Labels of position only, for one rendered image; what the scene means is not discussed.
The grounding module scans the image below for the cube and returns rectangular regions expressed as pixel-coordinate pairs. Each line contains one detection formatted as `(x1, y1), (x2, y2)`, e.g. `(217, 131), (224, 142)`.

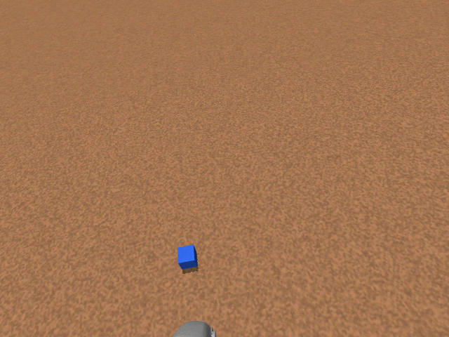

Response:
(177, 245), (198, 269)

